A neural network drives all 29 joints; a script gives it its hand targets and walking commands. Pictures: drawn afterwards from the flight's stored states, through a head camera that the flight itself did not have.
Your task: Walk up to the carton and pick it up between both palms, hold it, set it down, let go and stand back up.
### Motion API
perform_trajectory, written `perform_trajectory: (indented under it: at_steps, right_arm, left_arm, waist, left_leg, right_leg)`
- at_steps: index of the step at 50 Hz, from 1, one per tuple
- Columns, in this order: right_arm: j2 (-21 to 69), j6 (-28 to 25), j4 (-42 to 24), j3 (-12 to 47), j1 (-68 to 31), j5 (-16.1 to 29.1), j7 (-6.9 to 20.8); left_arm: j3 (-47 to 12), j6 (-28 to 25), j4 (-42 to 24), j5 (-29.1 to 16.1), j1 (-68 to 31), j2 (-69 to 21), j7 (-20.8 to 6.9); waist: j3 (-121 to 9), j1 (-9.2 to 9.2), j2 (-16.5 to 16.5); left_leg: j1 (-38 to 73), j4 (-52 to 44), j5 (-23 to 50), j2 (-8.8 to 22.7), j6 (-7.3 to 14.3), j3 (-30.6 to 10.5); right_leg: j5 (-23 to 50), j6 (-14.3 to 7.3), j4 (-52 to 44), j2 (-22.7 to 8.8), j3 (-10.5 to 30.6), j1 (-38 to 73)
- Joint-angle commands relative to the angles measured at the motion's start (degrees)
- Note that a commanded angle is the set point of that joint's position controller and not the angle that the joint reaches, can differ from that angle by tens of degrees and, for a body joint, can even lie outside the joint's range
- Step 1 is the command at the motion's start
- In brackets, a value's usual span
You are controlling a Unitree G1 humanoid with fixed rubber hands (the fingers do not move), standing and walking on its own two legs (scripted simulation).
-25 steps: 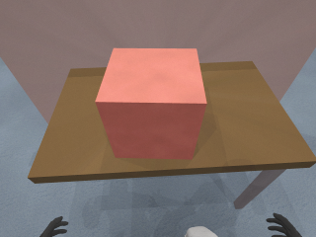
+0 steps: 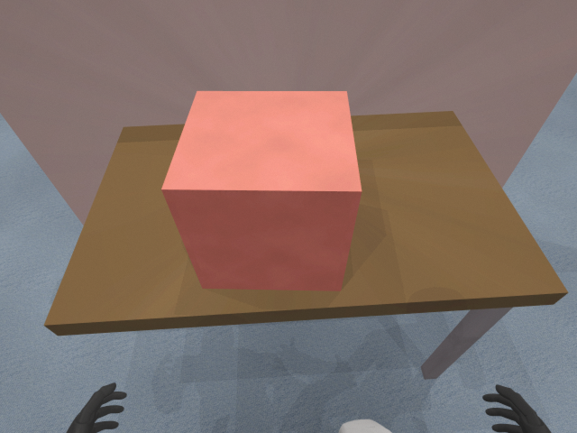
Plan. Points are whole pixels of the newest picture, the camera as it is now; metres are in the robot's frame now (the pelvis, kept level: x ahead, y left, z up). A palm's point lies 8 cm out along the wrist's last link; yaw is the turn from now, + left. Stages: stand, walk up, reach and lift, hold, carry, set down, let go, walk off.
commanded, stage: walk up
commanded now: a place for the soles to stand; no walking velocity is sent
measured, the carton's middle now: (271, 194) +0.48 +0.03 +0.02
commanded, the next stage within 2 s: reach and lift in 0.84 s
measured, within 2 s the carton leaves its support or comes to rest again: neither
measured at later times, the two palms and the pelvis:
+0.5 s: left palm out of the picture +0.13 +0.29 -0.08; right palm out of the picture +0.10 -0.32 -0.08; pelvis +0.00 -0.01 +0.00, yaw +0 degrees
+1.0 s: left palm (104, 419) +0.16 +0.27 -0.07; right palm (534, 422) +0.13 -0.32 -0.09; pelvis +0.00 -0.01 +0.00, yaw +0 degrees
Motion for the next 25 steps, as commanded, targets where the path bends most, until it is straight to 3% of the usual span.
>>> perform_trajectory:
  at_steps: [1,2,3,4,5,6,7,8,9,12,13,14,15,17,18,19,20,21,22,23,24,25]
  right_arm:
    - [-11.6,-1.6,0.0,-3.6,-2.1,0.2,-0.1]
    - [-11.7,-1.3,-0.2,-3.2,-1.9,0.0,0.0]
    - [-12.2,-1.3,-0.3,-3.4,-2.1,-0.6,0.0]
    - [-13.1,-1.6,-0.8,-3.3,-3.2,-0.3,0.0]
    - [-12.7,-1.7,-1.2,-3.3,-4.8,-0.5,0.1]
    - [-12.6,-1.9,-1.8,-3.6,-6.6,-0.8,0.2]
    - [-11.9,-2.1,-1.6,-3.4,-6.0,-0.4,0.2]
    - [-12.5,-2.1,-1.0,-3.5,-5.7,-0.5,0.3]
    - [-13.4,-1.9,-2.0,-3.6,-6.9,-0.7,0.2]
    - [-13.2,-1.9,-1.0,-3.8,-5.5,-0.2,0.5]
    - [-12.8,-2.1,-1.2,-3.3,-6.4,-0.4,0.3]
    - [-11.9,-2.4,-0.5,-3.4,-6.0,-0.5,0.4]
    - [-11.9,-2.2,-0.8,-3.3,-6.8,0.1,0.3]
    - [-11.2,-2.2,0.2,-2.8,-4.8,0.5,0.4]
    - [-11.8,-2.2,0.3,-3.0,-2.7,0.3,0.3]
    - [-12.3,-2.0,0.2,-3.4,-2.9,0.1,0.3]
    - [-12.2,-1.8,0.1,-3.5,-3.5,-0.6,0.4]
    - [-12.8,-2.1,-0.3,-3.6,-5.2,-0.3,0.2]
    - [-11.6,-2.4,-0.9,-3.2,-5.0,-0.5,0.2]
    - [-11.6,-2.2,-0.8,-3.4,-6.0,0.1,0.1]
    - [-11.2,-2.4,-0.4,-3.0,-5.0,0.1,0.1]
    - [-11.8,-2.6,-0.3,-3.0,-4.9,0.1,0.0]
  left_arm:
    - [3.9,-1.6,-2.1,-0.5,-3.8,13.4,0.3]
    - [3.7,-1.6,-2.3,-0.5,-4.7,12.5,0.4]
    - [3.3,-1.5,-2.3,-0.6,-4.0,11.8,0.1]
    - [3.5,-1.4,-2.4,-0.9,-4.6,12.2,0.1]
    - [3.7,-1.2,-1.7,-0.8,-3.4,11.6,-0.1]
    - [3.8,-1.1,-1.2,-0.9,-1.5,11.3,-0.3]
    - [4.0,-1.4,-2.2,-0.6,-3.5,12.2,0.0]
    - [3.9,-1.6,-2.1,-0.5,-3.2,11.7,-0.1]
    - [3.7,-1.8,-2.2,-0.5,-3.8,12.1,-0.1]
    - [4.0,-1.9,-1.9,-0.8,-2.6,12.4,-0.2]
    - [3.9,-2.0,-1.3,-0.8,-3.9,11.8,-0.1]
    - [3.6,-2.2,-1.8,-1.1,-1.2,11.7,-0.1]
    - [4.7,-2.2,-0.8,-0.9,-1.0,13.8,-0.1]
    - [4.4,-2.2,-1.6,-0.6,-3.8,14.0,0.2]
    - [4.1,-2.0,-2.2,-0.4,-4.8,14.6,0.1]
    - [4.2,-2.2,-2.6,-0.6,-4.3,13.8,0.2]
    - [3.9,-1.9,-2.9,-0.8,-5.3,12.6,-0.1]
    - [3.9,-2.1,-1.9,-1.1,-4.0,13.1,-0.4]
    - [3.8,-1.9,-2.1,-0.6,-4.3,12.2,-0.3]
    - [4.3,-1.9,-2.2,-0.9,-1.5,13.3,-0.1]
    - [4.2,-1.6,-2.2,-0.8,-3.3,12.7,-0.2]
    - [3.8,-2.0,-2.1,-0.8,-3.0,12.3,-0.2]
  waist:
    - [-7.4,-1.64,-1.9]
    - [-5.9,-1.02,-2.5]
    - [-4.8,-1.06,1.7]
    - [-3.4,0.40,-0.9]
    - [-1.9,0.41,-0.2]
    - [-4.6,2.03,2.0]
    - [-1.8,0.84,2.0]
    - [-2.5,1.52,0.1]
    - [-2.9,0.75,1.9]
    - [-4.9,0.87,1.0]
    - [-2.2,1.28,-1.0]
    - [-4.4,1.69,1.6]
    - [-5.0,2.33,-2.2]
    - [-6.4,0.15,-3.7]
    - [-6.9,-1.11,-4.8]
    - [-6.1,-0.54,-3.3]
    - [-4.3,-1.04,0.8]
    - [-4.7,0.31,-0.5]
    - [-5.1,0.45,2.2]
    - [-6.7,1.71,-0.8]
    - [-3.7,0.52,-2.5]
    - [-6.5,0.63,-0.6]
  left_leg:
    - [2.5,-9.2,-1.3,4.4,2.3,-7.0]
    - [1.4,-11.1,-1.9,5.1,2.0,-7.7]
    - [2.7,-12.8,-5.8,5.8,2.7,-7.4]
    - [-1.6,-15.4,-7.6,7.4,4.0,-9.3]
    - [-4.6,-16.8,-10.2,8.9,4.0,-11.0]
    - [-4.4,-16.1,-9.9,9.0,4.3,-10.3]
    - [-5.7,-15.8,-8.8,7.5,3.4,-9.5]
    - [-5.8,-15.5,-8.1,7.4,3.3,-9.7]
    - [-4.5,-14.5,-9.6,6.4,3.7,-8.5]
    - [-1.3,-14.9,-6.8,5.9,2.4,-7.4]
    - [-3.4,-15.7,-7.1,7.1,3.0,-8.9]
    - [-3.0,-15.4,-4.3,6.2,2.8,-8.1]
    - [-3.8,-13.0,-3.1,5.9,2.4,-7.2]
    - [-0.9,-9.6,-1.8,4.2,1.4,-6.2]
    - [2.6,-10.1,-0.2,3.7,1.4,-6.6]
    - [3.7,-11.7,-2.7,4.2,1.9,-6.8]
    - [4.6,-12.2,-0.3,4.7,2.1,-6.8]
    - [2.7,-13.6,-1.9,6.0,2.4,-7.6]
    - [-0.8,-14.2,-1.2,6.6,3.0,-7.3]
    - [-2.5,-13.3,-1.4,6.9,2.8,-7.3]
    - [-2.3,-13.7,-0.3,6.3,2.9,-7.2]
    - [-0.8,-12.9,-0.1,5.5,2.8,-6.6]
  right_leg:
    - [7.5,-6.6,-6.4,-6.3,7.6,-0.5]
    - [4.2,-6.2,-6.4,-6.1,6.4,-0.9]
    - [2.3,-5.6,-6.3,-5.2,5.8,-4.0]
    - [0.0,-4.8,-5.3,-3.1,3.4,-2.0]
    - [-1.5,-4.2,-4.9,-1.8,2.3,0.0]
    - [-0.2,-3.9,-5.5,-2.5,1.4,2.8]
    - [-0.2,-4.5,-5.7,-2.1,3.4,1.5]
    - [-1.0,-4.8,-6.5,-2.7,2.9,1.6]
    - [-0.1,-4.8,-6.4,-2.8,3.5,0.5]
    - [0.6,-4.6,-7.3,-3.2,3.8,0.9]
    - [2.8,-4.6,-6.8,-3.1,3.2,1.7]
    - [7.4,-4.8,-5.9,-4.2,4.7,4.3]
    - [7.3,-5.0,-6.2,-4.2,3.3,5.0]
    - [4.6,-6.2,-9.0,-7.1,8.8,1.2]
    - [3.2,-6.1,-9.2,-6.5,8.9,-0.9]
    - [2.1,-6.5,-8.7,-6.7,9.5,-3.3]
    - [4.0,-6.0,-9.3,-6.0,9.0,-5.1]
    - [6.3,-4.5,-6.8,-4.5,4.7,-2.7]
    - [7.3,-4.5,-5.4,-3.8,3.5,0.8]
    - [7.2,-4.1,-5.7,-4.0,2.5,4.4]
    - [7.1,-4.2,-6.2,-4.5,4.1,2.0]
    - [7.9,-5.2,-6.2,-5.1,6.0,2.2]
